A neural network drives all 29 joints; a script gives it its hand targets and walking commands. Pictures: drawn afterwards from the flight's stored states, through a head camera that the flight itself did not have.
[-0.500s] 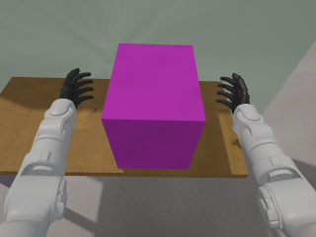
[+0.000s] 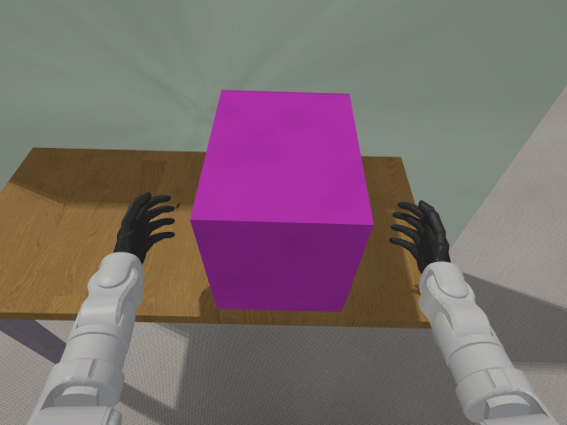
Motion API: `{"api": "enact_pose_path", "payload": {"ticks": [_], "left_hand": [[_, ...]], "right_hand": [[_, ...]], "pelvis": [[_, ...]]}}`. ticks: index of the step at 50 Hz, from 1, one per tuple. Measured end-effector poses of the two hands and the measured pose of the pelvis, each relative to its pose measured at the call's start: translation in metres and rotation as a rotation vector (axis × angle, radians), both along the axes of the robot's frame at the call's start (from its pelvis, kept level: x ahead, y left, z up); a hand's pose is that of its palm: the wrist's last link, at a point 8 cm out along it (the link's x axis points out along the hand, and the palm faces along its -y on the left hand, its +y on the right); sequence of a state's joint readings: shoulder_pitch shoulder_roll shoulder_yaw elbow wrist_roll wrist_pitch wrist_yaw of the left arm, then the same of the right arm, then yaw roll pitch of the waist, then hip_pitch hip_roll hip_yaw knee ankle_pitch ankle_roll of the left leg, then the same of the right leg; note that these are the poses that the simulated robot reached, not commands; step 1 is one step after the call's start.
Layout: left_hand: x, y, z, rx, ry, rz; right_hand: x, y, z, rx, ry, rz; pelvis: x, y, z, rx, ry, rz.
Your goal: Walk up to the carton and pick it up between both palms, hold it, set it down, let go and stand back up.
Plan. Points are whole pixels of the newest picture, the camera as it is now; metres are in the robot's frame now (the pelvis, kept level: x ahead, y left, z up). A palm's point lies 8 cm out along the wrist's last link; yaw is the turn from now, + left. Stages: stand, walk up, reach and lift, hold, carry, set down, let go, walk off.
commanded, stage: set down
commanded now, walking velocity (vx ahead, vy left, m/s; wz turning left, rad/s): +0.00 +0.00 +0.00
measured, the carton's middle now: (282, 202) +0.48 +0.03 +0.00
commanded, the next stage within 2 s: let go in 1.64 s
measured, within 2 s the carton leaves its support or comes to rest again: neither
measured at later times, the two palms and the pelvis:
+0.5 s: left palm (129, 318) +0.26 +0.25 +0.00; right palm (433, 322) +0.26 -0.19 +0.00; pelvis +0.01 +0.00 +0.00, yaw +0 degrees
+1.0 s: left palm (134, 358) +0.22 +0.24 -0.04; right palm (442, 364) +0.22 -0.20 -0.04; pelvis +0.01 -0.01 +0.00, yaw -1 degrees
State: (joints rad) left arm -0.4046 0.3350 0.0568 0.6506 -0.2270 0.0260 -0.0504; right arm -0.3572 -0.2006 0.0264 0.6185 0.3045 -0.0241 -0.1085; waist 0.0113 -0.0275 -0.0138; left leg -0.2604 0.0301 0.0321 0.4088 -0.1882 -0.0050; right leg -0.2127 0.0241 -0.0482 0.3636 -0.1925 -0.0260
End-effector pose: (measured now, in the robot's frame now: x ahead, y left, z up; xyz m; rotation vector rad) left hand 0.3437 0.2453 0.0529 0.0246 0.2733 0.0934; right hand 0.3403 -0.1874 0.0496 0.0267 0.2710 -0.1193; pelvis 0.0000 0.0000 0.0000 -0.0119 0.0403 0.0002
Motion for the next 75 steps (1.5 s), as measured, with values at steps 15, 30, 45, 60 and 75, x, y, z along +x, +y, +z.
{"api": "enact_pose_path", "payload": {"ticks": [15,30,45,60,75], "left_hand": [[-0.047,-0.002,-0.035,-0.002,-0.004,0.000],[-0.098,0.000,-0.066,0.017,0.014,0.007],[-0.123,-0.006,-0.089,0.027,0.110,0.013],[-0.136,-0.011,-0.106,0.049,0.275,0.009],[-0.158,-0.017,-0.124,0.078,0.438,0.000]], "right_hand": [[-0.047,-0.003,-0.029,0.003,0.006,-0.012],[-0.090,-0.002,-0.063,0.000,0.034,-0.016],[-0.118,-0.012,-0.085,-0.038,0.109,-0.002],[-0.136,-0.019,-0.102,-0.083,0.227,0.014],[-0.154,-0.028,-0.117,-0.132,0.347,0.035]], "pelvis": [[0.004,0.001,0.000,0.004,-0.034,-0.007],[0.005,0.000,-0.003,0.007,-0.062,-0.004],[0.006,-0.005,-0.005,0.013,-0.089,-0.007],[0.016,-0.008,-0.002,0.016,-0.110,-0.016],[0.021,-0.008,0.000,0.013,-0.118,-0.018]]}}
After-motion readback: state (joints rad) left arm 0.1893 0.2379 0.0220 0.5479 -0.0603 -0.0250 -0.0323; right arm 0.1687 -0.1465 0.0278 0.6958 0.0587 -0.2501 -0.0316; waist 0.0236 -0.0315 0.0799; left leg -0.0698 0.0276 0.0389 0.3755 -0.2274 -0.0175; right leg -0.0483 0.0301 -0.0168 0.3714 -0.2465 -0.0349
